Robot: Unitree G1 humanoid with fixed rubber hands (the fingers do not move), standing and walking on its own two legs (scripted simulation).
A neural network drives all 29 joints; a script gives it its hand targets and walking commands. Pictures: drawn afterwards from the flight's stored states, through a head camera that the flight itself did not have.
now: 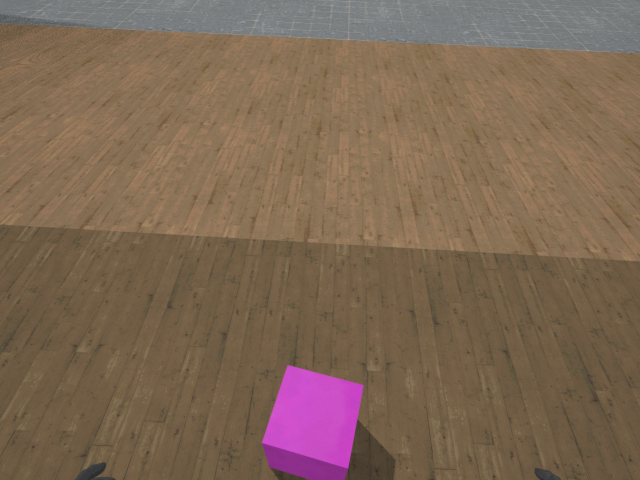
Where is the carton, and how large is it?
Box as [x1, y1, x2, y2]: [262, 365, 363, 479]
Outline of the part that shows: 287,365 262,441 269,466 309,479 344,479 348,466 363,385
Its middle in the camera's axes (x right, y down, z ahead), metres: -0.01 +0.51 +1.06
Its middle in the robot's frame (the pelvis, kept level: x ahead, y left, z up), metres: +0.38 +0.01 -0.66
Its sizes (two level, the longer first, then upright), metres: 0.210 0.200 0.250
